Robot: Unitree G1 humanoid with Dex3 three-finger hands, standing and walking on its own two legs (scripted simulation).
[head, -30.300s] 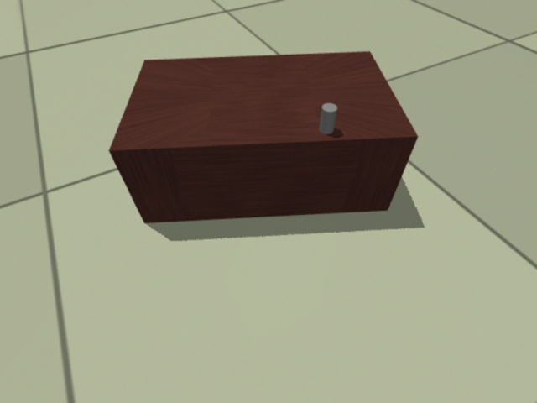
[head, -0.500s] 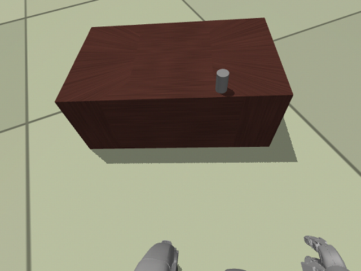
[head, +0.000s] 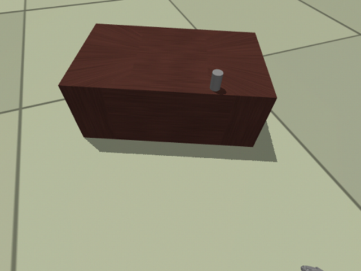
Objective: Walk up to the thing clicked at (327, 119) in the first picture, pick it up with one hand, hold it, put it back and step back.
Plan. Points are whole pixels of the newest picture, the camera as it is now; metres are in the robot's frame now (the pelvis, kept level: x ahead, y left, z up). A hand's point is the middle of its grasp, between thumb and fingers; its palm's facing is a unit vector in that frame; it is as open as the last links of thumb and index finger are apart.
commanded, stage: step back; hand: right
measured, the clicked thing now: (216, 80) +1.05 -0.19 -0.26
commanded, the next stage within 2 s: stand in 0.90 s
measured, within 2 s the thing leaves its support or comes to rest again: neither
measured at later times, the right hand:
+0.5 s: hand out of the picture +0.08 -0.24 -0.15, palm faces -0.01 +0.95 -0.32, open 7.3 cm
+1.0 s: hand out of the picture +0.13 -0.25 -0.14, palm faces +0.01 +0.94 -0.35, open 7.3 cm
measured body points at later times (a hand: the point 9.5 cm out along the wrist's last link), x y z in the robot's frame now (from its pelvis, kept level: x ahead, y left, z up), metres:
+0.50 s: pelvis +0.00 +0.00 +0.00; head +0.02 +0.01 +0.45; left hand +0.07 +0.32 -0.12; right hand +0.08 -0.29 -0.12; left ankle +0.01 +0.13 -0.73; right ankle -0.03 -0.13 -0.73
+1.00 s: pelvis +0.02 +0.01 +0.00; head +0.04 +0.01 +0.45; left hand +0.11 +0.31 -0.12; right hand +0.13 -0.30 -0.12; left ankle +0.02 +0.13 -0.73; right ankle -0.03 -0.13 -0.72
